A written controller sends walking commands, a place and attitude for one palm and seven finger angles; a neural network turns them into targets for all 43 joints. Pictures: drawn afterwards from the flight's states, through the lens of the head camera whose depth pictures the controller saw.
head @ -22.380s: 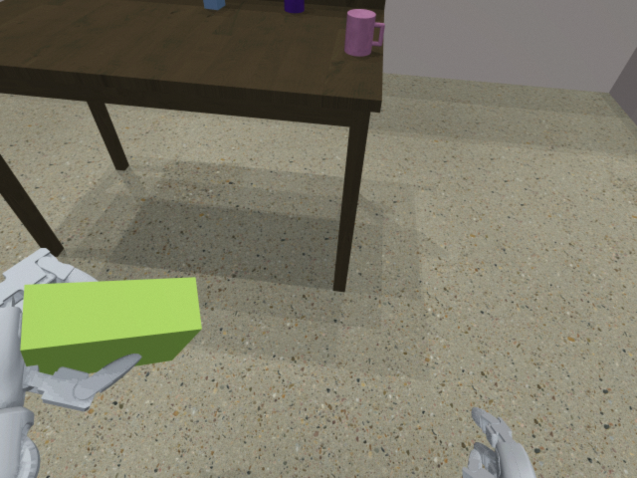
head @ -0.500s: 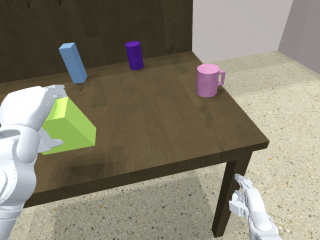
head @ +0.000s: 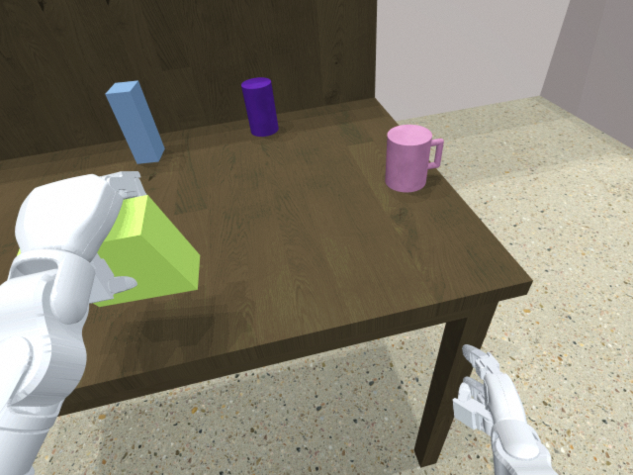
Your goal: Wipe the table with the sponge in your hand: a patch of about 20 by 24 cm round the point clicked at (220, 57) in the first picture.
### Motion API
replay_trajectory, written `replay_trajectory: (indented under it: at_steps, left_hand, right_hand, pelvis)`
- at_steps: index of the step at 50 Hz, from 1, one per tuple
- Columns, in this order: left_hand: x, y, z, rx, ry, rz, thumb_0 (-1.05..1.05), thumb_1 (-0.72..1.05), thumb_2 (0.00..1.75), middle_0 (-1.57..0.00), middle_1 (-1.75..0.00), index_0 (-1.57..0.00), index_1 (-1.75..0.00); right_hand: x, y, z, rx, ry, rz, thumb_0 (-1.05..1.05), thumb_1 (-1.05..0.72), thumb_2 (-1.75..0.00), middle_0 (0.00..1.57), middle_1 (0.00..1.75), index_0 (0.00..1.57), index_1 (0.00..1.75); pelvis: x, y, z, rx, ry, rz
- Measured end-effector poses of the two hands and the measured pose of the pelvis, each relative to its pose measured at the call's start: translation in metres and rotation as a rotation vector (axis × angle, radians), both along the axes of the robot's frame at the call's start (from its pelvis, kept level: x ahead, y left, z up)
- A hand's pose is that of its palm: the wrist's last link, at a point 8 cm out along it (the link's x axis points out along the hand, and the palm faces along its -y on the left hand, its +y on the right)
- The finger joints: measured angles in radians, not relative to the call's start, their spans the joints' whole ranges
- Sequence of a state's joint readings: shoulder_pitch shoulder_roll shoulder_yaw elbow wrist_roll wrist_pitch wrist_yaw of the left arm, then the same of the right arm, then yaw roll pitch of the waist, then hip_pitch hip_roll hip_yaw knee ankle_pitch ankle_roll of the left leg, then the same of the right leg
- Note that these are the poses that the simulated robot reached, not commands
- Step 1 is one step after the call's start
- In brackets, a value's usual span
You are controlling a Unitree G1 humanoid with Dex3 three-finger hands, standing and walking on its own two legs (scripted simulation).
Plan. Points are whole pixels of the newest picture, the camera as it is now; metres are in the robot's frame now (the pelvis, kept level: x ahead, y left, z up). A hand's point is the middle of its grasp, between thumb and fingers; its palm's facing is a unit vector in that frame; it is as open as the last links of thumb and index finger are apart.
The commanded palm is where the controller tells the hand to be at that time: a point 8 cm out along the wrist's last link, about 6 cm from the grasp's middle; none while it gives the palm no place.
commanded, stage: move the sponge above the wiping area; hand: left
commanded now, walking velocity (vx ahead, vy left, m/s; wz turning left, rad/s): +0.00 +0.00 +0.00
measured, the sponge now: (131, 265) +0.27 +0.28 +0.17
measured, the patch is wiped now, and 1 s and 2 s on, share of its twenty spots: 0.00 0.00 0.00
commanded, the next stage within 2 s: none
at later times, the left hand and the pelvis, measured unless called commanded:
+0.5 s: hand (118, 246) +0.27 +0.28 +0.20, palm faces +0.20 -0.04 -0.98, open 9.4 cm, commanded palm +0.21 +0.27 +0.27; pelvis +0.00 +0.00 +0.00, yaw +1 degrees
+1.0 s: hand (135, 255) +0.27 +0.27 +0.18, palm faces +0.14 -0.02 -0.99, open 9.4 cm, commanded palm +0.23 +0.27 +0.25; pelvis +0.00 -0.01 +0.00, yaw +1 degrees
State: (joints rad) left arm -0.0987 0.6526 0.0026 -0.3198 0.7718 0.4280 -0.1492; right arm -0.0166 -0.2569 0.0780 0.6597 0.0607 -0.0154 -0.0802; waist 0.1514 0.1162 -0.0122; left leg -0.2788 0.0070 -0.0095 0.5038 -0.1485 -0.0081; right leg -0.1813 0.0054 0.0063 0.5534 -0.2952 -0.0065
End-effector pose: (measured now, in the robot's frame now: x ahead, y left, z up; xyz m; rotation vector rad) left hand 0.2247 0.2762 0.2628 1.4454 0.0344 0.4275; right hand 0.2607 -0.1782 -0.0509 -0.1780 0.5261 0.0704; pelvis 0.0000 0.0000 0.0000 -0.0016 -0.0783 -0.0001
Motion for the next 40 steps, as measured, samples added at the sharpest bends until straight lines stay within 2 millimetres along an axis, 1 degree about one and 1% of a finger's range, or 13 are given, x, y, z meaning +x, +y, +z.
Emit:
replay_trajectory:
  at_steps: [7,12,16,26,33,37,40]
  left_hand:
    - [0.000,0.007,-0.002,-0.013,0.003,0.039,-0.01,-0.43,1.02,-0.79,-1.37,-0.81,-1.36]
    - [-0.002,0.003,-0.010,-0.016,0.027,0.030,-0.01,-0.43,1.02,-0.79,-1.37,-0.81,-1.36]
    - [0.002,0.003,-0.015,-0.003,0.052,0.036,-0.01,-0.43,1.02,-0.79,-1.37,-0.81,-1.36]
    - [0.011,0.000,-0.015,0.011,0.065,0.044,-0.01,-0.43,1.02,-0.79,-1.37,-0.81,-1.36]
    - [0.007,-0.001,-0.018,0.014,0.083,0.054,-0.01,-0.43,1.02,-0.79,-1.37,-0.81,-1.36]
    - [0.004,0.003,-0.023,0.015,0.103,0.076,-0.01,-0.43,1.02,-0.79,-1.37,-0.81,-1.36]
    - [0.003,0.003,-0.027,0.015,0.117,0.078,-0.01,-0.43,1.02,-0.79,-1.37,-0.81,-1.36]
  right_hand:
    - [0.001,-0.001,0.000,0.000,0.002,0.003,0.01,-0.90,-0.90,0.21,0.30,0.18,0.30]
    - [0.001,-0.002,0.000,-0.002,0.002,0.004,0.01,-0.90,-0.90,0.21,0.30,0.19,0.30]
    - [0.001,-0.002,0.000,-0.008,0.001,0.006,0.01,-0.90,-0.90,0.21,0.30,0.19,0.30]
    - [0.001,-0.002,0.000,0.005,0.000,0.008,0.01,-0.90,-0.90,0.21,0.30,0.18,0.30]
    - [0.001,-0.004,-0.001,0.015,0.000,0.014,0.01,-0.90,-0.90,0.21,0.30,0.19,0.30]
    - [0.002,-0.005,-0.001,0.011,-0.001,0.018,0.01,-0.90,-0.90,0.20,0.30,0.20,0.30]
    - [0.002,-0.006,-0.001,0.005,-0.004,0.020,0.01,-0.90,-0.90,0.20,0.30,0.20,0.31]
  pelvis:
    - [0.002,0.000,0.001,-0.002,0.002,0.002]
    - [0.002,0.000,0.001,-0.001,0.000,0.005]
    - [0.001,-0.002,0.000,-0.001,-0.002,0.009]
    - [0.000,-0.005,0.001,0.000,-0.001,0.009]
    - [0.002,-0.006,0.001,0.000,0.002,0.004]
    - [0.002,-0.007,0.000,-0.001,-0.001,0.010]
    - [0.002,-0.007,0.000,-0.002,-0.003,0.016]
